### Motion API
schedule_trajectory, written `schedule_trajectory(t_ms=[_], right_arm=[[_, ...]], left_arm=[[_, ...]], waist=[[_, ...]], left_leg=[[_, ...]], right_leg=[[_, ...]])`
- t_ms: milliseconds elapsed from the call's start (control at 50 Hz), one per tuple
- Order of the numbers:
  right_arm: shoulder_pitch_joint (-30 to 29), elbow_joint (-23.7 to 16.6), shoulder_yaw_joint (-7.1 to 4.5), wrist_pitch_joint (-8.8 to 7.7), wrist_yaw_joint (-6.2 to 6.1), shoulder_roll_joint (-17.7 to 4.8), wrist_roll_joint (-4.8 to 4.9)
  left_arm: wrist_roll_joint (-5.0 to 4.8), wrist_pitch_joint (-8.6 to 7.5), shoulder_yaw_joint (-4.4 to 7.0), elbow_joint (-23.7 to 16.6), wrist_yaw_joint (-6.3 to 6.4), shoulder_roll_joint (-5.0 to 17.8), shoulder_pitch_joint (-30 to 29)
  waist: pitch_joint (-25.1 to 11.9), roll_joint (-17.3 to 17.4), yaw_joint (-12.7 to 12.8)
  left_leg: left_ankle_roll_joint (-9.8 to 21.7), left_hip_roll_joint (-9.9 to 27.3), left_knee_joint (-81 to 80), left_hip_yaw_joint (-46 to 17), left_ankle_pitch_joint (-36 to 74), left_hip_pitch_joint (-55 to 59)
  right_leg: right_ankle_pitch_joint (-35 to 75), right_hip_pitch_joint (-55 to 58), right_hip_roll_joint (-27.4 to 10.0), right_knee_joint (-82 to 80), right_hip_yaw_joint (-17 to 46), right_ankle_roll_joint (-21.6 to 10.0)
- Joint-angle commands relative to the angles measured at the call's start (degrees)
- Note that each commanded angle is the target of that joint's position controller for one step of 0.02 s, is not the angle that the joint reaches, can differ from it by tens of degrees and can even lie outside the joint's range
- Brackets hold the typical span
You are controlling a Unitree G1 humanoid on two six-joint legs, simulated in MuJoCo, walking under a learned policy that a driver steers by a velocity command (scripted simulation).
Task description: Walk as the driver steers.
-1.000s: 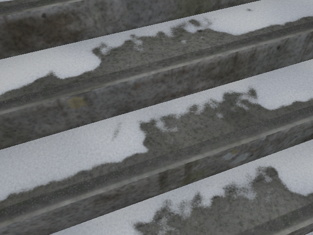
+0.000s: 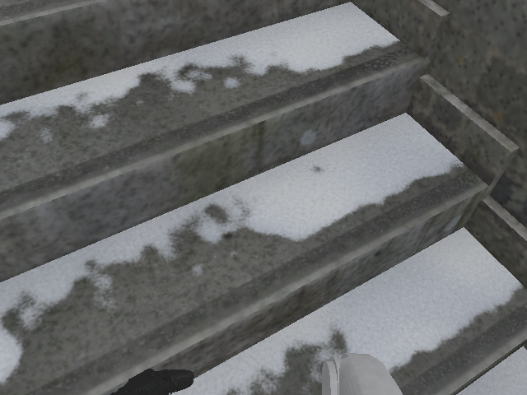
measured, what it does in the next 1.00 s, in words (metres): climbs, turning left: right foot 0.17 m higher, then left foot 0.17 m higher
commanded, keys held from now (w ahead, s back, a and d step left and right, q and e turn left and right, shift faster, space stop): w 0.04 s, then w+q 0.96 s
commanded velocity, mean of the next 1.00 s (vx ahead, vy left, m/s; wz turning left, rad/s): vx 0.50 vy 0.00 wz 0.43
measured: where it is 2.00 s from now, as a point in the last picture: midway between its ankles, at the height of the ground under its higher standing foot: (217, 118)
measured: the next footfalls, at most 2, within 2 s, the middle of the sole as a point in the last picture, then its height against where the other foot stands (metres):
right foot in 0.20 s outside the picture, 0.17 m higher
left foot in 0.68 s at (192, 281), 0.17 m higher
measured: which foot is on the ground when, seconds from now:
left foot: down 0.00-0.22, up 0.24-0.66, down 0.68-1.00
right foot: up 0.00-0.18, down 0.20-0.72, up 0.74-1.00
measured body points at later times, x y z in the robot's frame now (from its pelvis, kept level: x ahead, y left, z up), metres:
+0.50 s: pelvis +0.35 -0.05 +0.16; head +0.35 -0.05 +0.61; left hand +0.23 +0.15 +0.00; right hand +0.54 -0.24 +0.04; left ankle +0.36 +0.09 -0.23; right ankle +0.33 -0.14 -0.57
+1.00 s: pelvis +0.65 +0.01 +0.32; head +0.64 +0.00 +0.77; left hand +0.73 +0.30 +0.22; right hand +0.62 -0.21 +0.16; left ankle +0.56 +0.10 -0.39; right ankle +0.76 -0.09 -0.14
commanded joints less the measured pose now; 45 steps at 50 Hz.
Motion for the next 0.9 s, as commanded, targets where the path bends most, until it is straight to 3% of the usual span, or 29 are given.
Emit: schedule_trajectory(t_ms=[20,60,80,120,140,160,200,220,240,260,280,300,320,360,420,440,520,580,620,640,660,700,720,740,760,780,800,840,900], right_arm=[[10.3,0.6,-1.52,-0.49,-0.45,-6.7,-0.87],[11.0,1.9,-0.79,0.06,-0.88,-4.3,0.02],[25.8,11.7,3.40,2.02,4.44,3.0,-8.18],[7.9,5.6,2.65,3.33,10.35,-3.1,-5.59],[4.1,2.7,1.71,1.81,10.78,-9.7,-2.49],[4.9,2.3,1.40,-0.29,11.03,-13.1,-2.10],[0.9,2.0,-1.02,-1.72,11.79,-20.8,-0.93],[7.1,2.6,0.24,-1.87,12.23,-14.3,-4.34],[10.1,3.1,0.50,-0.79,12.89,-10.3,-4.85],[4.8,4.5,-1.86,1.00,13.22,-12.0,-0.23],[-0.2,3.2,-2.22,0.60,12.06,-8.9,0.77],[-2.5,2.7,-1.04,-0.30,10.12,-4.4,0.07],[-7.5,0.8,-0.29,-0.17,8.94,-3.9,-0.93],[-13.0,-2.5,0.91,2.12,8.23,-1.9,-0.61],[-16.5,-4.2,2.17,4.10,8.80,1.1,0.81],[-19.0,-5.1,2.96,4.19,9.12,1.3,1.37],[-31.0,-11.2,3.92,3.66,8.31,-2.4,1.98],[-42.9,-16.7,4.03,5.23,6.85,-6.1,2.75],[-50.6,-18.9,4.11,7.99,6.79,-5.8,2.44],[-44.9,-17.6,3.69,8.36,7.63,-4.2,2.08],[-41.5,-17.7,3.53,8.25,8.25,-4.2,2.70],[-31.5,-15.3,1.50,6.55,7.78,-7.6,2.76],[-22.7,-12.5,0.15,6.25,6.15,-11.3,2.90],[-8.9,-7.9,-1.33,6.55,4.91,-13.8,2.46],[1.8,-3.8,-1.35,7.40,3.65,-15.2,-0.10],[1.8,-4.1,-2.41,7.13,3.55,-16.2,-2.27],[-0.4,-2.5,-2.22,5.84,3.18,-14.2,-2.06],[-7.8,0.9,-0.42,4.37,4.24,-7.1,-0.52],[-18.5,2.2,2.80,2.92,5.23,-0.1,-0.46]], left_arm=[[0.09,-1.11,-0.13,-10.0,0.30,0.5,-17.2],[-0.51,-1.33,-0.99,-13.7,-0.59,0.8,-23.7],[-0.80,1.30,-3.96,-15.6,-2.30,-1.5,-30.7],[0.06,5.06,-4.48,-15.2,-4.63,-0.6,-32.8],[0.29,5.79,-3.13,-13.3,-6.39,3.1,-29.3],[-1.44,5.31,-2.81,-12.1,-6.38,4.4,-23.7],[-2.64,4.79,-0.87,-3.7,-4.70,9.8,-4.9],[-2.98,3.69,-0.99,1.4,-3.89,10.1,8.3],[-0.06,3.73,0.04,8.1,-3.62,12.9,28.1],[1.29,2.68,2.89,12.3,-3.65,17.2,36.8],[0.88,-0.53,3.18,15.8,-2.92,17.9,31.8],[-1.27,-2.19,2.58,15.6,-2.48,15.5,20.6],[-1.23,-2.39,0.73,16.2,-2.95,7.6,11.6],[1.19,-2.53,-2.22,17.8,-3.96,-2.3,5.0],[1.10,-4.19,-1.50,19.3,-2.70,-1.9,4.3],[2.46,-4.17,-1.18,21.2,-2.03,0.4,8.1],[7.06,-3.97,-2.09,25.8,-2.09,3.7,17.9],[8.08,-3.37,-2.62,28.2,-3.15,5.6,29.1],[3.87,-3.01,-2.00,25.1,-5.34,9.0,24.1],[2.28,-4.49,-1.44,23.7,-5.54,13.4,23.7],[1.91,-6.05,-0.50,24.8,-5.62,17.9,25.4],[0.94,-6.77,1.71,24.4,-5.80,22.2,24.6],[3.88,-6.83,1.45,23.6,-5.99,19.4,27.3],[4.59,-6.16,1.61,23.2,-6.82,19.0,24.9],[4.66,-4.43,0.54,21.7,-8.87,13.7,21.6],[-0.21,-3.33,1.34,20.9,-8.93,11.8,15.7],[0.48,-3.68,0.40,20.3,-7.85,7.6,15.0],[1.78,-3.56,-0.17,15.7,-5.30,5.5,8.3],[1.99,-2.15,-0.74,12.5,-3.71,6.8,6.9]], waist=[[6.7,7.6,-2.3],[8.8,7.6,-3.7],[-8.3,9.9,-5.8],[-0.6,9.2,2.0],[-5.0,14.0,7.0],[-8.8,13.6,9.9],[-13.7,15.2,14.7],[-28.5,3.6,15.1],[-38.3,-9.4,18.7],[-30.2,-9.0,20.1],[-14.7,-5.7,15.0],[-11.8,-5.7,9.9],[-11.8,2.5,7.0],[-8.7,8.1,0.2],[-3.3,4.0,-4.0],[-2.5,-1.3,-2.3],[-1.8,1.5,-0.3],[-2.4,-1.7,4.1],[-1.9,-1.8,3.8],[-3.5,-6.3,0.9],[-4.8,-6.3,-1.3],[-6.7,-7.2,-3.4],[-15.7,-4.3,-2.8],[-20.1,-1.0,-7.5],[-22.3,10.1,-9.4],[-13.9,10.5,-9.8],[-10.4,10.3,-7.3],[-6.3,3.8,-0.2],[-6.5,-0.7,7.9]], left_leg=[[8.7,18.7,-9.2,-18.2,13.6,22.7],[7.5,15.6,-15.2,-15.7,15.2,15.9],[7.9,18.9,-14.0,-19.1,18.4,21.8],[10.7,16.9,-27.4,-9.6,32.7,-8.8],[13.5,16.5,-23.7,-6.5,64.9,-10.9],[11.9,17.3,-17.7,-4.8,96.7,-5.9],[6.3,18.7,-0.3,-5.9,117.2,0.2],[3.7,15.6,20.0,-10.6,96.3,-23.2],[2.2,3.4,37.0,-15.6,28.6,-34.2],[1.1,-2.2,73.1,-23.4,21.1,-36.2],[1.3,-0.9,87.8,-24.8,24.7,-45.9],[1.8,0.8,94.7,-22.3,22.7,-48.1],[4.2,1.5,100.0,-20.7,21.0,-51.2],[9.4,4.7,99.6,-19.0,23.9,-54.0],[12.1,5.6,98.6,-15.8,14.7,-58.0],[12.9,4.4,112.1,-12.3,8.6,-62.5],[15.5,4.0,105.7,-9.7,14.6,-74.0],[10.9,8.4,86.2,-6.8,17.8,-74.8],[8.1,6.0,64.9,2.4,0.8,-57.3],[5.6,2.3,65.7,6.1,1.3,-48.5],[5.5,0.1,62.0,6.5,5.3,-44.9],[4.7,-6.5,42.4,7.5,-1.8,-39.7],[9.1,-5.0,48.2,-1.3,17.9,-16.4],[11.0,-3.3,36.6,-13.0,18.9,0.2],[16.7,4.4,18.0,-35.1,12.4,11.4],[16.9,8.8,5.7,-51.2,-1.4,0.2],[17.2,9.3,6.6,-51.1,-8.9,-6.6],[15.9,7.9,6.4,-42.4,-2.4,-11.6],[11.9,5.5,5.8,-28.2,10.5,-19.4]], right_leg=[[-11.3,-33.2,-2.4,9.5,0.2,-1.2],[-11.6,-25.8,-2.8,-2.6,-4.9,-0.5],[-1.5,-25.5,-2.4,-11.1,2.3,-9.1],[-1.7,6.5,0.6,-24.8,-3.4,-9.5],[-3.9,20.5,4.6,-24.2,-10.6,-4.9],[2.9,30.9,7.0,-28.5,-10.9,-2.3],[8.1,48.9,11.3,-48.2,-7.6,-2.0],[21.7,81.0,1.2,-48.9,12.5,-10.6],[22.6,95.1,-11.5,-68.0,42.0,-18.2],[13.1,79.3,-16.7,-80.6,57.0,-20.1],[1.7,65.0,-15.4,-81.8,49.1,-14.6],[2.6,57.4,-14.7,-80.1,40.9,-13.7],[4.3,54.6,-14.4,-80.0,34.0,-13.0],[12.6,46.5,-13.3,-83.3,21.6,-9.6],[15.5,41.6,-8.6,-88.6,2.3,-5.3],[14.3,43.1,-9.1,-91.2,2.1,-6.8],[10.5,50.9,-5.3,-92.5,-5.6,-3.8],[20.3,61.1,-9.2,-98.0,-6.1,-3.6],[40.5,53.0,-12.1,-105.7,-8.5,-6.5],[69.5,54.5,-13.6,-101.8,-10.2,-8.0],[95.0,59.9,-15.5,-96.6,-11.5,-8.0],[105.7,73.7,-16.4,-83.7,-12.9,-7.5],[109.0,59.0,-14.0,-72.2,-11.1,-4.3],[88.7,44.1,-10.0,-58.2,-8.8,-2.9],[31.8,26.6,-0.9,-38.6,-4.0,-0.8],[19.5,18.5,4.9,-13.0,9.1,-0.8],[23.2,12.6,4.7,-1.0,15.6,-1.7],[19.7,3.9,6.8,8.1,16.1,-4.5],[13.2,-1.3,3.5,10.9,11.9,-6.5]])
